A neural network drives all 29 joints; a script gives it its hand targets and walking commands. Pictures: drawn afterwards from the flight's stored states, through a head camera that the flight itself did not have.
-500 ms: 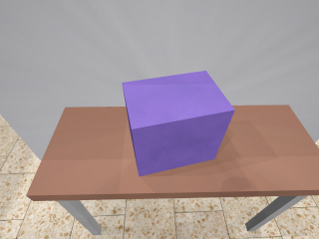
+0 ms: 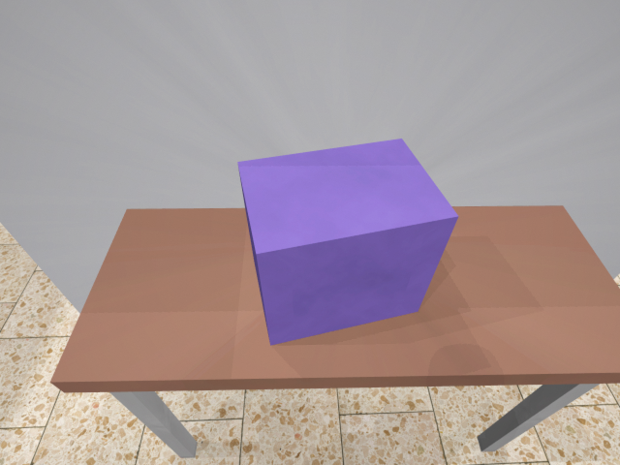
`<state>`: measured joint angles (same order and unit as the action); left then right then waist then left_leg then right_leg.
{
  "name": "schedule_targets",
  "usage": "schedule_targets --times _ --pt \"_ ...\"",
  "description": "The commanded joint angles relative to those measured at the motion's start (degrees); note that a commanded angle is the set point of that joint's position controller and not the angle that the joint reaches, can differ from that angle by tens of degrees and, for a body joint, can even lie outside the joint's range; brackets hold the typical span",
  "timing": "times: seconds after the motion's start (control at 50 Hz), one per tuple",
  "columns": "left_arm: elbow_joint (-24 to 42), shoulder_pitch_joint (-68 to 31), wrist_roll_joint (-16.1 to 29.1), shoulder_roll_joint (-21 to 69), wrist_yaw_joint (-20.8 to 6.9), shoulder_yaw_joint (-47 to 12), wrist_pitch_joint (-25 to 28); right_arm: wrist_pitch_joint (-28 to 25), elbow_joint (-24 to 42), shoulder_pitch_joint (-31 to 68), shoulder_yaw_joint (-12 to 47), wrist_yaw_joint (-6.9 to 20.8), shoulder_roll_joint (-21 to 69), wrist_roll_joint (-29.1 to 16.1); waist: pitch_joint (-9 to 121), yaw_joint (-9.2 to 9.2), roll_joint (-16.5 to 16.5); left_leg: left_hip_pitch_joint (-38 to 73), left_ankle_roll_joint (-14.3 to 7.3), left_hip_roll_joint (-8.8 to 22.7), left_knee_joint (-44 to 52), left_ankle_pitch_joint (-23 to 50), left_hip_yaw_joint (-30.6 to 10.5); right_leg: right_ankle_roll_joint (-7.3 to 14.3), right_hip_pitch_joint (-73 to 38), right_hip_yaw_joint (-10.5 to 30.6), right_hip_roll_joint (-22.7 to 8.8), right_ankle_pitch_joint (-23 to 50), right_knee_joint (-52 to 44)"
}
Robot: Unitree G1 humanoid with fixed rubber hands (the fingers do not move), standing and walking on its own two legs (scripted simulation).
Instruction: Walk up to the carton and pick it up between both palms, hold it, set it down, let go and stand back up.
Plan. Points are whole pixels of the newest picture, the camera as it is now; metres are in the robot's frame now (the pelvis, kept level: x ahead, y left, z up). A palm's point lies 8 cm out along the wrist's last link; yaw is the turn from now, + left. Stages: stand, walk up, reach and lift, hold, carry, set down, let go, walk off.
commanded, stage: stand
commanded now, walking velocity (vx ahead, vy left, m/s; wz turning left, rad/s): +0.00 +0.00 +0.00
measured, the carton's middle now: (335, 243) +0.46 -0.02 +0.01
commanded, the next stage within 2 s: none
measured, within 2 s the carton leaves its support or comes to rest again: neither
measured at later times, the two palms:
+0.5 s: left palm out of the picture -0.01 +0.23 -0.14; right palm out of the picture +0.01 -0.24 -0.13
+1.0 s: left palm out of the picture -0.01 +0.23 -0.14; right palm out of the picture +0.01 -0.24 -0.14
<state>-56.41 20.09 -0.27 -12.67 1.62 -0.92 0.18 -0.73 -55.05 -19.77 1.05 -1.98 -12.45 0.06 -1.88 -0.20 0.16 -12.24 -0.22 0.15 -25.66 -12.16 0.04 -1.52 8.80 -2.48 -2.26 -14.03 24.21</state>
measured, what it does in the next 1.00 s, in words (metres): stands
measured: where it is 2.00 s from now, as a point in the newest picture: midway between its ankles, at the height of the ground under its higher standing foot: outside the picture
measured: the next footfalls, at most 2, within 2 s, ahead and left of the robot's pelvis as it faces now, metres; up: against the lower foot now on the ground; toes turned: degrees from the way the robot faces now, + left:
none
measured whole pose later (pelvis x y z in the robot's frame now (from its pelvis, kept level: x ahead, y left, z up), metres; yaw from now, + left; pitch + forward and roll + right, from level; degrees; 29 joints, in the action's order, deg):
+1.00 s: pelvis +0.01 -0.01 +0.00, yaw +0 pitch -1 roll +0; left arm -58.1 20.2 -0.1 -11.3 2.1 -0.7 0.5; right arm -0.7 -58.5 -18.8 0.8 -2.4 -11.1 0.2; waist -2.0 -0.2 0.0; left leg -11.2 0.4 0.5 -24.8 -12.3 -0.4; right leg -1.0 7.8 -2.9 -1.9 -14.5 23.6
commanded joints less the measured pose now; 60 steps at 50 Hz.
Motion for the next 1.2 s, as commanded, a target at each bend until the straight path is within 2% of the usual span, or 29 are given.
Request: schedule_targets --times 0.0,0.02,0.06,0.56,0.98,1.06,1.18 --pt "1.15 4.57 -0.04 -6.40 0.37 1.27 0.63 -0.55 1.39 -3.71 -1.67 -0.40 -6.82 -0.01 -2.66 -0.05 -0.14 -0.76 -0.52 5.17 5.24 3.87 -5.11 1.88 2.52 4.05 -4.05 3.42 -4.87" --pt "0.94 4.85 0.12 -6.03 0.37 1.34 0.58 -0.61 1.33 -4.42 -1.84 -0.39 -6.45 0.00 -1.38 0.43 0.28 -0.48 -0.57 5.11 5.70 1.27 -5.39 1.62 2.11 4.02 -3.73 1.16 -4.58" --pt "0.98 4.58 0.08 -6.09 0.40 1.42 0.55 -0.60 1.26 -3.84 -2.00 -0.44 -6.82 -0.06 -2.19 0.26 -0.17 -1.42 -0.53 5.05 6.23 -0.32 -5.63 1.51 2.30 4.00 -3.60 0.52 -4.64" --pt "-0.18 5.03 0.16 -5.20 0.78 1.34 0.80 -0.65 -0.77 -3.79 -1.75 -0.63 -5.28 0.01 -2.39 0.19 -0.21 -0.09 -0.45 5.26 4.97 6.71 -4.86 1.73 1.61 3.93 -4.24 4.98 -4.75" --pt "-0.41 4.99 0.13 -5.29 0.85 1.66 0.82 -0.56 -2.10 -3.26 -1.39 -0.70 -4.84 0.07 -3.27 0.04 -0.63 0.07 -0.10 5.13 4.85 6.79 -4.23 2.19 1.48 3.85 -4.53 5.48 -5.43" --pt "-0.44 4.99 0.10 -4.97 0.84 1.69 0.74 -0.54 -2.20 -3.13 -1.47 -0.73 -4.96 0.06 -2.62 0.00 0.77 0.43 -0.15 5.27 5.11 5.35 -4.38 2.18 1.80 3.62 -4.28 4.15 -5.66" --pt "-0.68 5.50 0.18 -4.88 0.81 1.57 0.75 -0.45 -2.41 -2.99 -1.46 -0.67 -4.95 0.15 -2.88 -0.08 -0.33 0.39 -0.22 5.26 5.19 4.60 -4.39 2.21 2.20 4.13 -4.34 3.70 -5.75"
